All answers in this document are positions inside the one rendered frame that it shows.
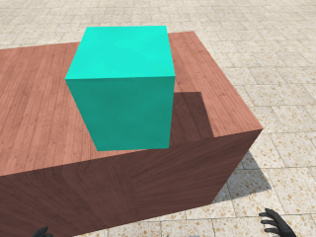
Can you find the carton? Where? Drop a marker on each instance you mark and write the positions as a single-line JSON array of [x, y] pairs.
[[122, 80]]

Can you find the right robot hand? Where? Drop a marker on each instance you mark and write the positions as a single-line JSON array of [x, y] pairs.
[[282, 228]]

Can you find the left robot hand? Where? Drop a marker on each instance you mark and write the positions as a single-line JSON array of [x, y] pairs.
[[41, 233]]

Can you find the pedestal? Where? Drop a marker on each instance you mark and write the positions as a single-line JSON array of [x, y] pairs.
[[52, 175]]

